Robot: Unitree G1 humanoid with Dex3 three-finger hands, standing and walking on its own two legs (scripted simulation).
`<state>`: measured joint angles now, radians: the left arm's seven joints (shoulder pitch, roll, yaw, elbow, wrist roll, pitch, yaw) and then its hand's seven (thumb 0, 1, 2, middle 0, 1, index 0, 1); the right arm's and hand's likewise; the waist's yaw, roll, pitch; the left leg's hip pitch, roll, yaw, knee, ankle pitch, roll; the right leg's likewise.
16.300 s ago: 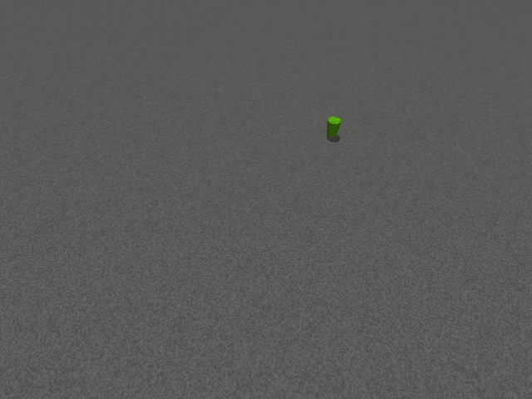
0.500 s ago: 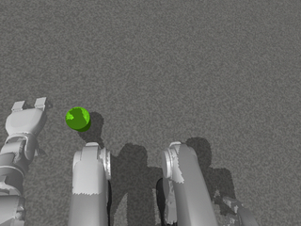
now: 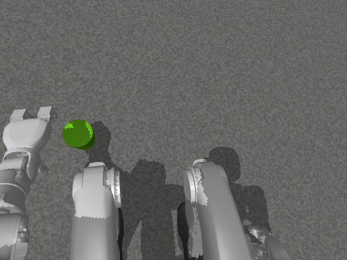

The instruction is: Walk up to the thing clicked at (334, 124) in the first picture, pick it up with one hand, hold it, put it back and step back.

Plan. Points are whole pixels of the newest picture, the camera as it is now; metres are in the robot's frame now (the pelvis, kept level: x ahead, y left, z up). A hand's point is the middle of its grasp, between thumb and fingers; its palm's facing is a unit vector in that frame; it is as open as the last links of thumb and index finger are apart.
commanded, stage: rise first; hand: left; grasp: from above
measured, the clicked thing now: (81, 137) +0.43 +0.24 -0.31
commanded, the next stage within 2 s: approach in 0.40 s
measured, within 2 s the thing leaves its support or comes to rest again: neither
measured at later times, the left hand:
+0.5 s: hand (46, 144) +0.39 +0.29 -0.19, palm faces -0.43 -0.09 -0.90, open 13.9 cm
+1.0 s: hand (80, 118) +0.46 +0.22 -0.19, palm faces -0.36 -0.04 -0.93, open 14.3 cm
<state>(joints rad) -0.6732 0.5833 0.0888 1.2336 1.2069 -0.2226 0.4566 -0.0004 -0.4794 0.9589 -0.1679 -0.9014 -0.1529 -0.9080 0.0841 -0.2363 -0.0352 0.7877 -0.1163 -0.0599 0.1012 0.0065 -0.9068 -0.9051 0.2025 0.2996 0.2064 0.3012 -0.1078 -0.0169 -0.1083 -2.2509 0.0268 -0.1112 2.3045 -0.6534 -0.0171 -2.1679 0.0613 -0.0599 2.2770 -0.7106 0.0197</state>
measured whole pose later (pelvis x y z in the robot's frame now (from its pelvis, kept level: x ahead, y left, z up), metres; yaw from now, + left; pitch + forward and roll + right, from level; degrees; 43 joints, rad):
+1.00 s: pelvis +0.00 +0.00 -0.02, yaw -1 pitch +34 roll -5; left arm -0.96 0.55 0.05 1.54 1.21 -0.05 0.60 0.00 -0.57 1.02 -0.09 -1.02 -0.08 -1.02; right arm 0.11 -0.26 0.04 0.81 -0.16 -0.10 0.15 0.00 -0.91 -0.90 0.20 0.30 0.21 0.30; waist -0.25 0.00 -0.08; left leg -2.32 0.04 -0.14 2.37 -0.65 -0.03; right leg -2.25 0.08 -0.08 2.34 -0.68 0.01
